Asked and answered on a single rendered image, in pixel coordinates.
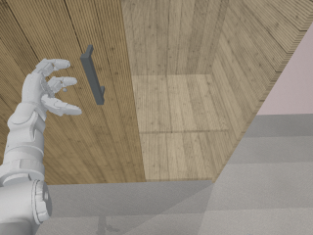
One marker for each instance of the left robot hand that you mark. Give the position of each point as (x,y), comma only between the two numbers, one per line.
(36,89)

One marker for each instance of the wardrobe door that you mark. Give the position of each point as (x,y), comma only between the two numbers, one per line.
(102,145)

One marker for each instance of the robot left upper arm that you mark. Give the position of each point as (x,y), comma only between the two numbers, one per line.
(23,207)

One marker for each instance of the handle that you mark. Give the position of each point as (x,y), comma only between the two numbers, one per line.
(87,63)

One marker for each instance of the robot left forearm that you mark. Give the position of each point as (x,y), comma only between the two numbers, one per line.
(24,152)

